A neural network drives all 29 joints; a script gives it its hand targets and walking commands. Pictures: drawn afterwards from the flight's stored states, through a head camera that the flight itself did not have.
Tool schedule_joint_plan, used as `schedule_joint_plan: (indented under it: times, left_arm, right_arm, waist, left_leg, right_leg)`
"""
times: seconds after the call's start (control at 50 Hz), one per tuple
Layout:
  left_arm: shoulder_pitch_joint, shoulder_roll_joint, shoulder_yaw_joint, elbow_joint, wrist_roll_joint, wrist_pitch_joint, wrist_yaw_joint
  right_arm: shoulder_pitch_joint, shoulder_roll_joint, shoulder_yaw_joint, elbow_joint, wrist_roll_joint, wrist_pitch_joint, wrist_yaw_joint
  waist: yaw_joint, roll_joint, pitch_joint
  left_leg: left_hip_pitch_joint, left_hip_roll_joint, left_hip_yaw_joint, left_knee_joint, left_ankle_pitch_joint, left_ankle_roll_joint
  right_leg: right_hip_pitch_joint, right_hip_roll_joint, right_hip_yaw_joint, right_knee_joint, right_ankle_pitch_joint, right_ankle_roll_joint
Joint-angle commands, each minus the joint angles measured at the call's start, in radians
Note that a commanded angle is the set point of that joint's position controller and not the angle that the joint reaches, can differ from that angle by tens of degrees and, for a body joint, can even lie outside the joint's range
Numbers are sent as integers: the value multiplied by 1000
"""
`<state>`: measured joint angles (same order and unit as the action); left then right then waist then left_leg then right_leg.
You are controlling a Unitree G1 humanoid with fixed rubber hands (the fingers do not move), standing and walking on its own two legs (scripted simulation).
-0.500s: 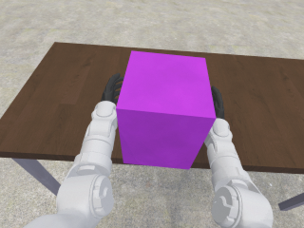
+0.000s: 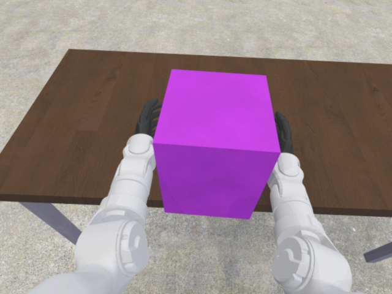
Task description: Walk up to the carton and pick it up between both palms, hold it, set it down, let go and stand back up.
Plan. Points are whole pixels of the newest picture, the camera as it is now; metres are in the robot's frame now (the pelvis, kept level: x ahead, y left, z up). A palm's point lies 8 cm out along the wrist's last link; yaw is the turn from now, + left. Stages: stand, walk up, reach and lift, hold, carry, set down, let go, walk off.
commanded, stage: set down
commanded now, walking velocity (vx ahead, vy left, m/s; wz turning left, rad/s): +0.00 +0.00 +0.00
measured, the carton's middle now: (212, 147) +0.41 -0.01 +0.05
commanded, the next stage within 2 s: none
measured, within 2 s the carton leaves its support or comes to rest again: rests again in 0.36 s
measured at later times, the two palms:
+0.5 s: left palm (149, 137) +0.42 +0.13 +0.07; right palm (282, 154) +0.40 -0.16 +0.06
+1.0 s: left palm (149, 139) +0.41 +0.13 +0.06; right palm (282, 156) +0.39 -0.16 +0.05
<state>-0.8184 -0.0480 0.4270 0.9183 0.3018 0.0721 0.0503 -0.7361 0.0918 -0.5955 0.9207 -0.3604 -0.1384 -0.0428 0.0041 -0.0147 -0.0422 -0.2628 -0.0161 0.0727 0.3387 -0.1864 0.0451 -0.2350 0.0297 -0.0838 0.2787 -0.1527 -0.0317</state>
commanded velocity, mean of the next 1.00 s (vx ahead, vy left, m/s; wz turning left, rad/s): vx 0.00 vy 0.00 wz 0.00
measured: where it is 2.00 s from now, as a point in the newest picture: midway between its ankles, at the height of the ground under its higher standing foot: outside the picture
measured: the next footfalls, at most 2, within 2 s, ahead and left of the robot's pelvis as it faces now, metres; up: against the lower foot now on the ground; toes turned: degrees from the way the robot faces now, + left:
none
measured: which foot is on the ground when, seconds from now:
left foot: down 0.00-1.00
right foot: down 0.00-1.00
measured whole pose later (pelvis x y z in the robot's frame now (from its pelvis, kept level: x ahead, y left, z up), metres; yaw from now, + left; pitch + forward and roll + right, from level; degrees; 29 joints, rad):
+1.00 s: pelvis +0.00 -0.01 +0.00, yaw +1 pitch +8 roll +0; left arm -0.82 -0.06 0.52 0.96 0.39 -0.09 0.00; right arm -0.72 0.14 -0.69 0.89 -0.48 -0.26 -0.04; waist 0.00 -0.02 -0.03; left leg -0.31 -0.02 0.06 0.34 -0.17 0.04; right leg -0.29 0.03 -0.10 0.30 -0.16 -0.04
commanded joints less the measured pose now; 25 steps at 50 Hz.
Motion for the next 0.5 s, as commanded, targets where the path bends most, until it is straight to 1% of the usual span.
schedule_joint_plan:
  times: [0.0,0.02,0.04,0.08,0.1,0.12,0.14,0.16,0.2,0.22,0.28,0.32,0.34,0.36,0.38,0.4,0.42,0.44,0.46,0.48]
  left_arm:
    - [-690,-475,-243,-91,-9,-80,-82]
    - [-683,-475,-231,-83,-2,-80,-82]
    - [-685,-459,-220,-74,-2,-80,-85]
    - [-668,-454,-186,-55,13,-81,-96]
    - [-659,-448,-169,-42,21,-82,-101]
    - [-651,-436,-153,-44,31,-81,-105]
    - [-649,-445,-148,-39,39,-83,-109]
    - [-643,-440,-148,-46,40,-85,-110]
    - [-636,-450,-149,-42,39,-90,-109]
    - [-634,-447,-154,-64,42,-95,-106]
    - [-640,-447,-173,-70,34,-110,-99]
    - [-638,-465,-191,-75,35,-118,-94]
    - [-630,-465,-186,-65,40,-118,-93]
    - [-628,-465,-190,-62,43,-124,-92]
    - [-617,-468,-189,-51,44,-130,-92]
    - [-615,-465,-194,-64,42,-139,-90]
    - [-606,-456,-193,-53,44,-147,-88]
    - [-602,-460,-184,-48,44,-153,-88]
    - [-594,-448,-176,-37,48,-157,-91]
    - [-587,-451,-179,-32,46,-163,-92]
  right_arm:
    - [-691,443,280,-67,-40,-76,148]
    - [-691,446,273,-57,-39,-76,148]
    - [-676,436,261,-38,-45,-70,145]
    - [-663,447,244,-39,-63,-64,141]
    - [-652,451,246,-36,-63,-61,141]
    - [-639,455,240,-24,-66,-55,140]
    - [-631,460,234,-19,-68,-56,144]
    - [-627,463,239,-33,-70,-58,147]
    - [-647,453,240,-56,-77,-68,149]
    - [-637,453,237,-52,-77,-71,151]
    - [-632,454,243,-53,-78,-89,154]
    - [-633,451,235,-60,-91,-100,154]
    - [-631,451,233,-61,-95,-104,156]
    - [-630,450,240,-54,-95,-108,156]
    - [-630,457,244,-59,-96,-118,154]
    - [-627,456,253,-65,-93,-124,154]
    - [-623,450,260,-69,-93,-130,152]
    - [-619,450,255,-56,-101,-134,149]
    - [-614,450,256,-54,-98,-135,147]
    - [-607,446,251,-46,-107,-138,144]
  waist:
    - [-16,31,-673]
    - [-15,40,-654]
    - [-21,26,-641]
    - [-17,28,-623]
    - [-19,14,-601]
    - [-14,16,-585]
    - [-16,20,-584]
    - [-12,11,-589]
    - [-7,25,-589]
    - [-4,25,-602]
    - [-13,22,-635]
    - [-20,48,-640]
    - [-15,56,-625]
    - [-11,42,-633]
    - [-8,39,-656]
    - [-3,42,-666]
    - [0,29,-671]
    - [-7,17,-667]
    - [-9,2,-658]
    - [-2,-1,-646]
  left_leg:
    - [237,49,-5,27,421,-87]
    - [236,47,-3,32,424,-91]
    - [233,47,-7,24,408,-85]
    - [204,44,-2,7,370,-83]
    - [188,39,3,-1,355,-71]
    - [167,41,2,-9,352,-66]
    - [180,42,8,-12,359,-65]
    - [187,44,9,-9,362,-68]
    - [192,45,2,4,411,-72]
    - [196,46,5,7,431,-74]
    - [235,50,4,24,466,-77]
    - [251,57,-1,35,481,-87]
    - [252,59,1,38,486,-91]
    - [257,62,0,40,492,-85]
    - [253,63,4,42,490,-85]
    - [228,63,1,42,491,-81]
    - [214,64,-5,43,500,-80]
    - [209,60,1,46,495,-80]
    - [199,58,-4,36,469,-74]
    - [170,60,-2,32,452,-75]
  right_leg:
    - [244,-29,-24,58,443,52]
    - [244,-32,-25,62,441,51]
    - [245,-32,-21,55,436,54]
    - [280,-38,-16,55,437,56]
    - [288,-42,-16,57,448,65]
    - [311,-43,-12,59,468,65]
    - [306,-43,-16,60,464,66]
    - [306,-41,-17,57,455,64]
    - [301,-42,-17,59,475,60]
    - [295,-39,-18,65,482,58]
    - [259,-32,-24,60,471,55]
    - [234,-28,-30,53,432,47]
    - [221,-29,-33,51,431,46]
    - [209,-30,-35,57,444,47]
    - [217,-33,-32,60,447,47]
    - [226,-35,-29,62,454,50]
    - [235,-37,-25,70,477,53]
    - [237,-34,-29,75,490,57]
    - [247,-35,-24,72,490,57]
    - [262,-37,-24,74,480,52]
